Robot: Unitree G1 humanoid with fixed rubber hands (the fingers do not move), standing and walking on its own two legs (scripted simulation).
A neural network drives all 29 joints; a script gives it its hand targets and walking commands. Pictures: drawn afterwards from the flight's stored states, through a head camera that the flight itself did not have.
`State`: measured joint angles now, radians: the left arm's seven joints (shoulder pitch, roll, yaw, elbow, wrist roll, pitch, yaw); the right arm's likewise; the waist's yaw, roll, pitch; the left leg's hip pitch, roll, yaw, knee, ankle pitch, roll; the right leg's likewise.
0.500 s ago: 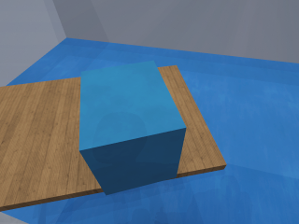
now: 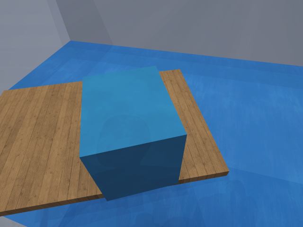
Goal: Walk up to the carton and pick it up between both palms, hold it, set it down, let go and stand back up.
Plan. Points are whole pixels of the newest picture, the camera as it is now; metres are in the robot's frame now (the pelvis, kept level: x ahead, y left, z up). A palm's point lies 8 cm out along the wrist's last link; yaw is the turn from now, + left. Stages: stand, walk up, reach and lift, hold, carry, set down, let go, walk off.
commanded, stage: stand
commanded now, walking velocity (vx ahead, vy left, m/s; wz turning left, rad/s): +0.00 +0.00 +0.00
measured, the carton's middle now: (131, 131) +0.41 +0.09 +0.00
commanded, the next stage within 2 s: walk up in 0.28 s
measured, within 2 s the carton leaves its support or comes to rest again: neither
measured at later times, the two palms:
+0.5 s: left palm out of the picture -0.04 +0.18 -0.14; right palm out of the picture -0.04 -0.21 -0.15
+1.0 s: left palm out of the picture +0.01 +0.20 -0.15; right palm out of the picture +0.05 -0.27 -0.15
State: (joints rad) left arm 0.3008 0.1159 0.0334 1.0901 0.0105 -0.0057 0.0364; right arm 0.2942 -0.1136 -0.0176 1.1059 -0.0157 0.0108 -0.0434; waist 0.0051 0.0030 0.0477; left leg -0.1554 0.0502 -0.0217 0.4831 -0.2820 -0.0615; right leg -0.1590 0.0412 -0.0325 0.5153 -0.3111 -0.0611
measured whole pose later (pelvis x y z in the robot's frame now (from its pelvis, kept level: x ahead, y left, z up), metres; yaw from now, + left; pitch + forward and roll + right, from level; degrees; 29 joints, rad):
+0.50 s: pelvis -0.01 -0.02 +0.00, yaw +1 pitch -3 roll +0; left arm 0.30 0.09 0.02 1.14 0.01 0.00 0.05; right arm 0.29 -0.08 -0.01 1.19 -0.02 0.02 -0.05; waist 0.00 0.02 0.07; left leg -0.15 0.08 -0.05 0.45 -0.25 -0.08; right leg -0.14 0.07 -0.06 0.46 -0.27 -0.09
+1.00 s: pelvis -0.03 -0.04 -0.02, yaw +10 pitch -3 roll -2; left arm 0.17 0.20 0.00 0.96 0.02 0.00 0.02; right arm 0.23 -0.19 -0.01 0.95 -0.03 0.00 -0.04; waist -0.04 0.02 0.12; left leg -0.34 0.06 -0.09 0.75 -0.38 -0.04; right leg -0.24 -0.02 -0.07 0.65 -0.33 0.02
